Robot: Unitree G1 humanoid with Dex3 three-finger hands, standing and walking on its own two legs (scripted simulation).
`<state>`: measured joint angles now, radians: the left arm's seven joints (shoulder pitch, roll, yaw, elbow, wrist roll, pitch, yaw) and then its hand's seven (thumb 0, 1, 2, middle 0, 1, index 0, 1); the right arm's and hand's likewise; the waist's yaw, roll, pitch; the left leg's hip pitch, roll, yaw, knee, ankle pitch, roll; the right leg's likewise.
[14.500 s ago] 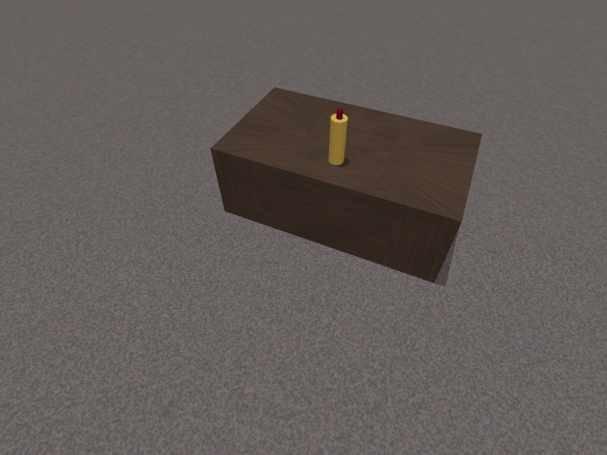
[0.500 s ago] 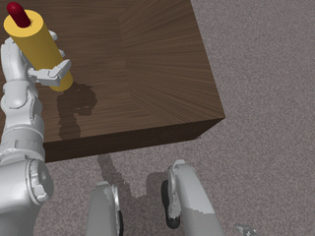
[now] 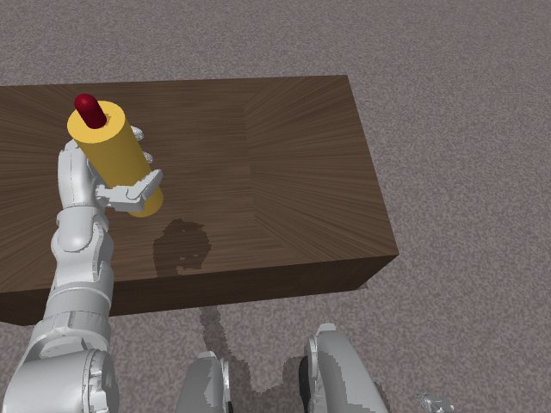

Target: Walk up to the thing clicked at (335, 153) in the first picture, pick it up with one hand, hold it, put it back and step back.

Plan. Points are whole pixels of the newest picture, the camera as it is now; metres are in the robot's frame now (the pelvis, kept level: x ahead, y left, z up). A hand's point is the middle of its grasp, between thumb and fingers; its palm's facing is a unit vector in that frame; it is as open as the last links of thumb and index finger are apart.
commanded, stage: lift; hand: left
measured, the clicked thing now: (119, 160) +0.47 +0.18 +0.06
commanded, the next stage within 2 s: hold in 0.96 s
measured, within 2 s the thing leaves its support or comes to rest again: neither
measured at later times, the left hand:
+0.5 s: hand (104, 174) +0.41 +0.17 +0.11, palm faces +0.11 -0.99 -0.02, open 8.5 cm
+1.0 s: hand (93, 176) +0.39 +0.17 +0.14, palm faces +0.10 -0.99 -0.01, open 8.5 cm
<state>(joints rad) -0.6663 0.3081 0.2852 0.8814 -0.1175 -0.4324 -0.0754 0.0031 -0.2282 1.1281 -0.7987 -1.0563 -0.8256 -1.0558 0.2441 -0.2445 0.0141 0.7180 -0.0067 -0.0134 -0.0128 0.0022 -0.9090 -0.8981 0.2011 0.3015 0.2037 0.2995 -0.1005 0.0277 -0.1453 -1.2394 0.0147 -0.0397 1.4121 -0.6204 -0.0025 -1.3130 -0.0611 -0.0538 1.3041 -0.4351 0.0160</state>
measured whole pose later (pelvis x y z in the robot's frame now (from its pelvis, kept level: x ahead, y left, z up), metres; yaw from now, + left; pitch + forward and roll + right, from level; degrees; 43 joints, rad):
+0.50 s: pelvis +0.02 +0.00 +0.07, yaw +0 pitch +16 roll -2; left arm -0.38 0.23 0.19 0.66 -0.15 -0.41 -0.05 0.00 -0.22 1.12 -0.80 -1.06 -0.82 -1.06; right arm 0.24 -0.24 0.00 0.69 0.00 -0.02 -0.03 0.00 -0.90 -0.90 0.20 0.30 0.20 0.30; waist -0.04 0.01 -0.10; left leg -0.83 0.02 -0.03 1.09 -0.54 -0.01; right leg -0.90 -0.05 -0.06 1.01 -0.37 0.02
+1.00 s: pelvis +0.04 +0.00 +0.09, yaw +0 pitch +11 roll -1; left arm -0.23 0.20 0.16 0.54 -0.17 -0.39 -0.06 0.00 -0.22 1.12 -0.79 -1.06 -0.82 -1.06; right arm 0.24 -0.23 -0.01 0.68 0.01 -0.02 -0.03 0.01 -0.90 -0.89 0.20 0.30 0.20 0.30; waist -0.02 0.01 -0.06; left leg -0.62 0.02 -0.02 0.93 -0.50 -0.01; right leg -0.71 -0.05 -0.05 0.87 -0.35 0.02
